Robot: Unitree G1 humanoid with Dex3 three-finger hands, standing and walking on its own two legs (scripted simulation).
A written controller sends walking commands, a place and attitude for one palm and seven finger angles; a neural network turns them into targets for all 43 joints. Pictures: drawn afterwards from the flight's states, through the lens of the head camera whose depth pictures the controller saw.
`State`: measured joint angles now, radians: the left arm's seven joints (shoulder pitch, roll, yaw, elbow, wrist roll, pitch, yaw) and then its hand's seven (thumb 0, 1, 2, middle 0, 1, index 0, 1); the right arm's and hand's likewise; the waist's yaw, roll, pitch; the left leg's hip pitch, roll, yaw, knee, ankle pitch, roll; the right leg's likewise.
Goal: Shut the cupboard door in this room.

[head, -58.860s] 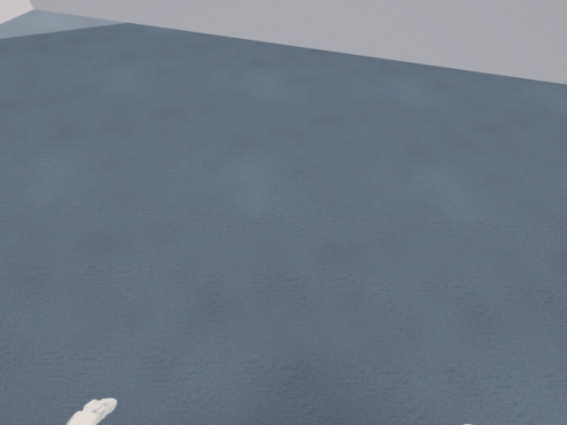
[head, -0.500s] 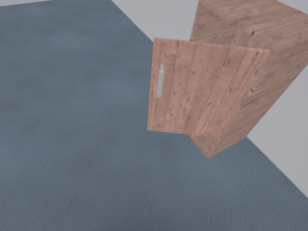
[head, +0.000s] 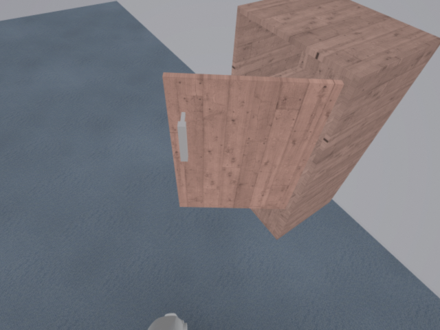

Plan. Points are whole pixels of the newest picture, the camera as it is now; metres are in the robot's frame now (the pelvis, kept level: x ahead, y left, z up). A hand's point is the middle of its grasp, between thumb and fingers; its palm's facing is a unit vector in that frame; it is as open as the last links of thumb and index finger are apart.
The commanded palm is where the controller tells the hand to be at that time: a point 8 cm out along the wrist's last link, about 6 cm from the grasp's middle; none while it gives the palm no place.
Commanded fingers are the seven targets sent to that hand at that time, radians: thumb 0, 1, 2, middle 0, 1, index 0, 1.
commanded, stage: take the last steps up to it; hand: left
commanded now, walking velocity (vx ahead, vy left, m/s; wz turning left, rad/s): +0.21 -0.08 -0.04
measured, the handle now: (183, 137) +0.59 +0.12 -0.05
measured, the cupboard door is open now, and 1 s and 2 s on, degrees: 56 56 56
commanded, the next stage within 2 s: come to a stop and stand still in 0.18 s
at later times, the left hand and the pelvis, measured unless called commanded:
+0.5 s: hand (163, 304) +0.20 +0.13 -0.17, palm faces -0.03 -0.97 -0.23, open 7.3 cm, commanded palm none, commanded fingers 0.00 0.90 0.90 -0.20 -0.30 -0.20 -0.30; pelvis +0.14 -0.06 -0.01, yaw -2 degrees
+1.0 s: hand out of the picture +0.13 +0.19 -0.18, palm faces +0.05 -0.98 -0.21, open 7.4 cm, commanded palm none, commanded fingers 0.00 0.90 0.90 -0.20 -0.30 -0.20 -0.30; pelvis +0.10 -0.01 +0.00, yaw -2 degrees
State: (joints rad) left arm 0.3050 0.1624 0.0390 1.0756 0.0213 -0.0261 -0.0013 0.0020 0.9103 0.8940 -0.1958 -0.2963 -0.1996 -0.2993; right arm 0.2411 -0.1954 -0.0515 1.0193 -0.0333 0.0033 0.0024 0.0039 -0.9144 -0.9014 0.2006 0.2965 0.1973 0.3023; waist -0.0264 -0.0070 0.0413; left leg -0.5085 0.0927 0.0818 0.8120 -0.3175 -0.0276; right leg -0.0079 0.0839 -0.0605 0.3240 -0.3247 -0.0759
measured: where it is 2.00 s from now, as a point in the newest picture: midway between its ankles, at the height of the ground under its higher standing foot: outside the picture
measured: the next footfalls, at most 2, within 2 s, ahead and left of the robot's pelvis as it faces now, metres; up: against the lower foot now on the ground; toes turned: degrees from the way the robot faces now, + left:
left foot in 0.08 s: +0.15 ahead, +0.10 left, +0.00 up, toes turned +6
right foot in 0.42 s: +0.21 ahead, -0.18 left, +0.00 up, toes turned -5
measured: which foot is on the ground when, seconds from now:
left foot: up 0.00-0.06, down 0.08-0.42, up 0.44-0.80, down 0.82-1.00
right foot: down 0.00-0.08, up 0.10-0.40, down 0.42-0.82, up 0.84-1.00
